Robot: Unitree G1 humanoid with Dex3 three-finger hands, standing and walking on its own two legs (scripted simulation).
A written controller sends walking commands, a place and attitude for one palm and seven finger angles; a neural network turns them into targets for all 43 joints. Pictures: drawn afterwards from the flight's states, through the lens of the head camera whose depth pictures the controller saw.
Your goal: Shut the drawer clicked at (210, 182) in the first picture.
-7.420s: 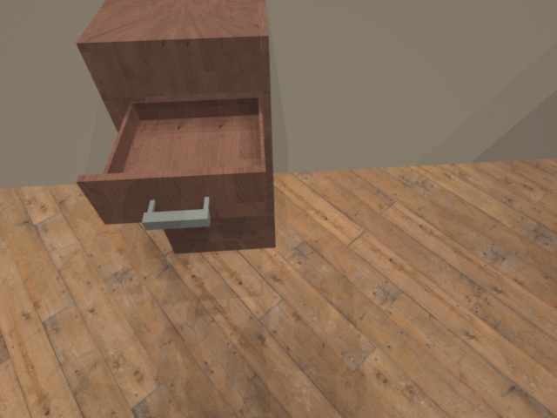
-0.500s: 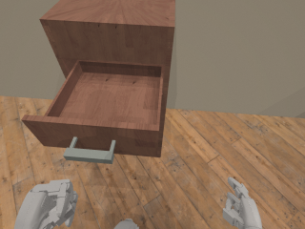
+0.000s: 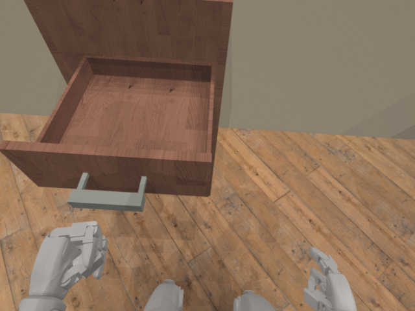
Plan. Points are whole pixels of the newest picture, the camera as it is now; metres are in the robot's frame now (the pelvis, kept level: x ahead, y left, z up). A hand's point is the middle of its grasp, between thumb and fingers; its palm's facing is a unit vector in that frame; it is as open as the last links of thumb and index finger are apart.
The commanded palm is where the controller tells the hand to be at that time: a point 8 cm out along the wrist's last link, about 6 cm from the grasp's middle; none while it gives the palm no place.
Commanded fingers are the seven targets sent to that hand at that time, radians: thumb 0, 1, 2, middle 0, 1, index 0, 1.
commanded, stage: bring the fist close to the handle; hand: left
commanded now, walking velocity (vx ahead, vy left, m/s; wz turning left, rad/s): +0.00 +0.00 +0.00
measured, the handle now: (111, 189) +0.34 +0.21 +0.01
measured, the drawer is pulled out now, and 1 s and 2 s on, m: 0.30 0.30 0.20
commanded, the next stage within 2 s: push the drawer shut in 0.82 s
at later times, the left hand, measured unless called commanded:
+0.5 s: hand (119, 240) +0.25 +0.18 +0.00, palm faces -0.02 -1.00 -0.05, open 3.3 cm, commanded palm +0.22 +0.23 +0.01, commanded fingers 0.00 0.90 0.90 -1.40 -1.60 -1.40 -1.60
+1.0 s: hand (120, 240) +0.24 +0.17 +0.01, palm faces -0.02 -1.00 -0.06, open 3.3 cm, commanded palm +0.23 +0.23 +0.01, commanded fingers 0.00 0.90 0.90 -1.40 -1.60 -1.40 -1.60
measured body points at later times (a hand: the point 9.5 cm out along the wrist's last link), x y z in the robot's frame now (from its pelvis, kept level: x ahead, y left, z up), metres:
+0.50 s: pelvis -0.01 +0.00 -0.03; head +0.09 +0.01 +0.41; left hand +0.24 +0.23 +0.01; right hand +0.18 -0.23 -0.12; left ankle +0.02 +0.12 -0.64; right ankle +0.00 -0.12 -0.64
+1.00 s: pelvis -0.01 -0.01 -0.03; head +0.09 +0.01 +0.41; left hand +0.24 +0.23 +0.01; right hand +0.17 -0.25 -0.12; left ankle +0.02 +0.12 -0.64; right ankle +0.00 -0.12 -0.64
